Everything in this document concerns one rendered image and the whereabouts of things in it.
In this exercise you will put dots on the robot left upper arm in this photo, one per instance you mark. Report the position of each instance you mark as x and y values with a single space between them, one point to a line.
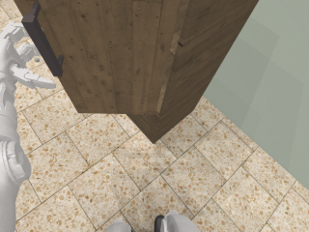
14 169

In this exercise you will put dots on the left robot hand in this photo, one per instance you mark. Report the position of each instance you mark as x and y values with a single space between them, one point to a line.
13 33

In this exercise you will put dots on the left robot forearm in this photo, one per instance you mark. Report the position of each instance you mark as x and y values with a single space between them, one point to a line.
8 113

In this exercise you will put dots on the robot right shin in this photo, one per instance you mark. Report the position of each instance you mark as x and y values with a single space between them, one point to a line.
172 212

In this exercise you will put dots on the robot right thigh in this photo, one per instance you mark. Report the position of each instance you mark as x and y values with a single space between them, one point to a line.
178 223

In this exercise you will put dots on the handle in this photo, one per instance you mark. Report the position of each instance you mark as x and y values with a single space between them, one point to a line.
34 30

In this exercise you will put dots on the cupboard door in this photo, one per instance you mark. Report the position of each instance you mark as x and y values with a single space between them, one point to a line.
115 51

